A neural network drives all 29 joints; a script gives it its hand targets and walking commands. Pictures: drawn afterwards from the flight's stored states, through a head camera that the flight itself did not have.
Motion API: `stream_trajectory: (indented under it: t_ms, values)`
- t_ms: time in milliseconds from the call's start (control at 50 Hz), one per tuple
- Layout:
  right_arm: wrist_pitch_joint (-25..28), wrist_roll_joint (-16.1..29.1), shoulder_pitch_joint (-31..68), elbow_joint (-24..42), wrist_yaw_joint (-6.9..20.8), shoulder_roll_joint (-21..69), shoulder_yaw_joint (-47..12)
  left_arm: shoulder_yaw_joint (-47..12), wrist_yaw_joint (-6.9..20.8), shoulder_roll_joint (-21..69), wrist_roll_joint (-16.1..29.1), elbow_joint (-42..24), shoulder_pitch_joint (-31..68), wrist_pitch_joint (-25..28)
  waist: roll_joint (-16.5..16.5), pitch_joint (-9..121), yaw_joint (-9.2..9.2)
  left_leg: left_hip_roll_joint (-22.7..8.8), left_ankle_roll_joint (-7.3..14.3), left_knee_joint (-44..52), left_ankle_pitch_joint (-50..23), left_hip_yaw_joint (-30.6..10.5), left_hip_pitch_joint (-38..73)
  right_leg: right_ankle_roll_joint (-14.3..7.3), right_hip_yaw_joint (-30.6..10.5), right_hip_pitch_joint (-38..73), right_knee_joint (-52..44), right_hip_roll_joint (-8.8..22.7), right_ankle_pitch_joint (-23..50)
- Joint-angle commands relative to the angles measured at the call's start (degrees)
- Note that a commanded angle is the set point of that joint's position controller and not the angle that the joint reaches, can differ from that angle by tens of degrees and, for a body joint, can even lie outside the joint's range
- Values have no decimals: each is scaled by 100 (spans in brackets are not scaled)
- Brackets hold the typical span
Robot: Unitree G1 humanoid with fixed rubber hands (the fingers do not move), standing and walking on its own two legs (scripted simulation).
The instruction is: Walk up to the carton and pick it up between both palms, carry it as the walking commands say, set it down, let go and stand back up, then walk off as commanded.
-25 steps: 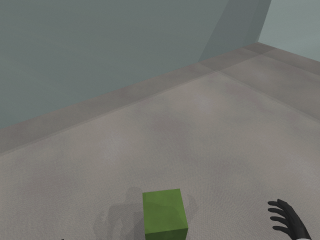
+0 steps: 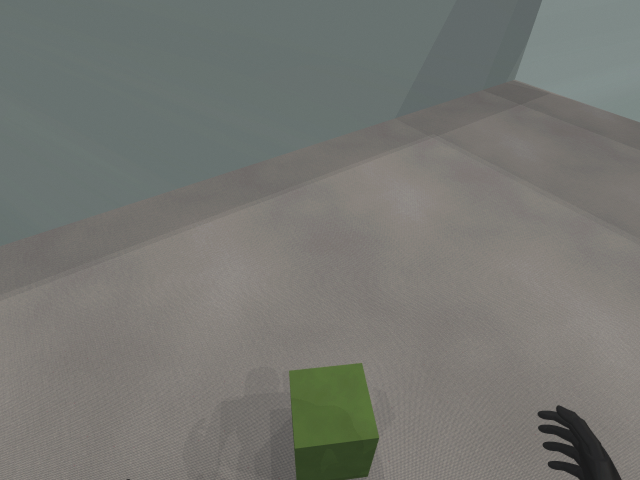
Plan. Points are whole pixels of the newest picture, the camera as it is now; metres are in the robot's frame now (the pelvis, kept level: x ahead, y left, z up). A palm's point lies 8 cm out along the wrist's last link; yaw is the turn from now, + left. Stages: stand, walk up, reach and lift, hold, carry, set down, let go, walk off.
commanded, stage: stand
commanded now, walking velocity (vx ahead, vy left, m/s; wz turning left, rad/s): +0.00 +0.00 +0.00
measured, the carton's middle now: (329, 425) +0.45 +0.01 -0.61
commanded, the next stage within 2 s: walk off in 0.60 s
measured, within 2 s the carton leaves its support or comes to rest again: neither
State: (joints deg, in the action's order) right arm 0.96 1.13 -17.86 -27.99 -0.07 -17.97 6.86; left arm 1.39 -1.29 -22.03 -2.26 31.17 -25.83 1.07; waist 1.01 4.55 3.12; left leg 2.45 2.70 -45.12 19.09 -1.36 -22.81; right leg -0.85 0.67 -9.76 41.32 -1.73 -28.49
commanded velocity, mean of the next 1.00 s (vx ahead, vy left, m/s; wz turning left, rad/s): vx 0.00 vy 0.00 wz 0.14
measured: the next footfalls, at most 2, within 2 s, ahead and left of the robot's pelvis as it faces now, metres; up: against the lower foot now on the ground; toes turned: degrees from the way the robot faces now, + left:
right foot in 1.40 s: +0.00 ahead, -0.12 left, +0.00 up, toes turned +11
left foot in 1.80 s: -0.01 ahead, +0.11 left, +0.00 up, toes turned +27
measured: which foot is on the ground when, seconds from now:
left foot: down 0.00-1.00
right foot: down 0.00-1.00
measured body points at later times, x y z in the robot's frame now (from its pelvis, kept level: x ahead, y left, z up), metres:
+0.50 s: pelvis -0.01 +0.00 +0.00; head -0.02 +0.03 +0.45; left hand +0.06 +0.31 -0.10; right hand +0.17 -0.28 -0.04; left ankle +0.06 +0.08 -0.71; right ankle -0.06 -0.12 -0.71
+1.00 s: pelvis -0.01 -0.01 +0.00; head -0.02 +0.01 +0.45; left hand +0.05 +0.28 -0.10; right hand +0.16 -0.28 -0.06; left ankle +0.06 +0.08 -0.71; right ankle -0.06 -0.12 -0.71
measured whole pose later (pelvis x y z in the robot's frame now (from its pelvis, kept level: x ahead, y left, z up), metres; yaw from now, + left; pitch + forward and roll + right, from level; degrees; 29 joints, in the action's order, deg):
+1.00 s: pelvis -0.01 -0.01 +0.00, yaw +0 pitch -3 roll -1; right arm -2.8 1.1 -14.7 -29.2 0.1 -16.1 6.8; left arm 0.6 -0.2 -20.3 -1.0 32.0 -24.2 -3.0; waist 0.1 -1.9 3.1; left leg 2.5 2.7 -43.4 17.3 -1.5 -22.6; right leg -0.4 0.7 -10.2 40.9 -1.7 -27.5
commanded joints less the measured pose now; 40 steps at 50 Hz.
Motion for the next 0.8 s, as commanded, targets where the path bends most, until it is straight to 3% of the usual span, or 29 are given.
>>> stream_trajectory:
  t_ms: [0,20,40,80,100,120,180,220,240,280,300,340,380,420,440,460,500,520,540,560,580,600,640,680,700,720,740,760,780]
  values:
    - [219,-333,645,-215,-52,-942,-83,311,25,-1078,13,4,646,346,-651,-1058,-233,-541,325,1446,698,-1331,191,-235,-1004,-1460,-1253,453,274]
    - [254,-325,730,-55,-48,-1164,-35,227,35,-969,-12,56,722,284,-205,-1353,-309,-445,346,1304,409,-1336,240,-198,-1123,-1800,-1453,510,199]
    - [233,-319,1081,-51,-67,-1223,49,216,47,-859,-14,-19,762,305,-48,-1394,-146,-441,317,1150,52,-1141,43,-292,-1140,-1724,-1516,651,219]
    - [225,-302,768,-221,-52,-1054,-34,354,-29,-1066,-17,-12,851,309,-747,-1318,-312,-492,269,1394,411,-1318,298,-275,-1162,-1863,-1242,537,186]
    - [233,-390,907,-148,-89,-1228,55,364,8,-1119,28,39,646,228,-495,-1294,-186,-528,246,1490,836,-1331,266,-195,-885,-1786,-1311,360,-222]
    - [268,-337,860,-102,-54,-1180,-2,374,7,-1162,-48,44,827,216,-373,-1664,-252,-543,240,1624,1166,-1459,-64,-225,-957,-1865,-1282,392,-319]
    - [243,-328,777,-251,-63,-1184,-14,357,22,-1129,22,105,454,271,-885,-1291,-93,-857,420,1875,1692,-2022,-70,-109,-788,-1534,-836,251,21]
    - [250,-319,908,-122,-41,-1315,19,260,74,-932,47,126,555,295,-376,-1477,-178,-626,283,1713,1300,-1585,-170,-253,-919,-1634,-1220,377,-343]
    - [219,-334,916,-195,-22,-1150,-27,296,48,-1067,-9,101,650,306,-471,-1639,-183,-591,218,1624,1193,-1575,-348,-286,-1153,-1607,-1385,477,-405]
    - [244,-291,999,-148,-75,-1275,35,266,53,-923,-20,-31,785,373,-385,-1478,-288,-388,151,1203,690,-1201,-75,-332,-1361,-1608,-1596,665,-52]
    - [250,-299,970,-208,-89,-1308,34,237,75,-956,44,70,710,314,-493,-953,-385,-410,189,987,-126,-946,616,-292,-1249,-1695,-1568,755,353]
    - [266,-273,827,-308,-93,-1280,32,271,-22,-1125,108,170,819,310,-497,-747,-365,-556,157,1083,-1340,-1033,1068,-245,-993,-1494,-1092,573,1671]
    - [240,-319,679,-351,-91,-1525,78,330,-22,-1098,148,81,672,243,-197,-661,-235,-734,304,1236,-1100,-1389,869,-109,-616,-1124,-707,322,1768]
    - [213,-306,630,-305,-122,-1256,-65,311,-54,-1087,185,170,449,246,-900,-879,-154,-698,488,1299,-867,-1501,623,-116,-885,-988,-630,464,2345]
    - [194,-320,827,-273,-92,-1204,-120,322,-41,-1235,177,294,312,224,-328,-793,-61,-647,489,910,-1345,-1190,524,-106,-890,-824,-868,521,2674]
    - [177,-218,761,-272,-131,-1236,-35,278,-27,-1130,152,251,406,254,62,-730,-213,-502,373,1012,-1408,-979,697,-210,-867,-973,-889,573,2340]
    - [162,-326,405,-349,-130,-1438,-59,292,-42,-1157,188,153,495,237,-734,-405,-332,-623,530,1198,-1205,-1363,1373,-174,-766,-1471,-248,432,2537]
    - [201,-281,536,-399,-150,-1520,-30,222,-55,-933,217,102,739,195,-1151,-746,-319,-945,791,1553,-887,-1900,862,-102,-632,-1461,62,295,1621]
    - [193,-308,600,-389,-74,-1337,-64,266,-58,-897,182,210,512,239,-886,-569,-127,-1123,774,1701,-406,-2174,931,-21,-520,-1218,-84,154,822]
    - [204,-268,651,-310,-65,-1370,-51,298,-23,-1050,192,204,287,244,-1074,-386,-195,-1050,658,1727,-150,-2112,1032,-39,-446,-1263,-284,204,424]
    - [170,-288,993,-225,-87,-1154,-105,300,-2,-976,157,272,246,261,-1067,-816,20,-1099,634,1705,-74,-2121,382,-72,-590,-1028,-538,204,191]
    - [209,-297,1142,-183,-78,-1215,-32,318,-29,-1018,31,115,618,308,-522,-1258,-39,-992,505,1612,-20,-1929,-34,-219,-838,-1199,-933,404,390]
    - [147,-285,754,-260,-125,-1218,-92,274,16,-1144,67,147,720,256,-108,-1115,-279,-422,217,1267,-453,-953,244,-347,-1117,-1190,-1379,663,681]
    - [185,-236,993,-287,-52,-1077,-69,297,2,-1217,117,200,651,320,-199,-583,-222,-495,192,1055,-708,-893,826,-307,-1100,-1195,-1436,710,594]
    - [175,-255,860,-333,-66,-1184,-118,329,17,-1192,153,190,722,301,-523,-1103,-224,-352,247,1106,-608,-918,654,-391,-1214,-1473,-1330,731,707]
    - [226,-342,945,-327,-81,-1208,-64,288,-36,-1117,137,205,625,278,-336,-1274,-155,-554,298,1342,-712,-1237,567,-295,-978,-1547,-1100,574,1019]
    - [208,-256,989,-234,-94,-1298,-98,224,-24,-1116,145,209,780,236,-392,-907,-302,-572,322,1238,-877,-1068,671,-265,-842,-1313,-1108,561,1300]
    - [263,-295,982,-354,-115,-1205,-113,304,-34,-1083,163,281,655,249,-676,-869,-238,-662,322,1266,-945,-1296,957,-266,-851,-1323,-821,510,1311]
    - [246,-231,938,-329,-52,-1229,-118,323,-4,-1157,122,198,713,189,-611,-493,-170,-827,366,1336,-916,-1450,667,-113,-627,-895,-699,464,1308]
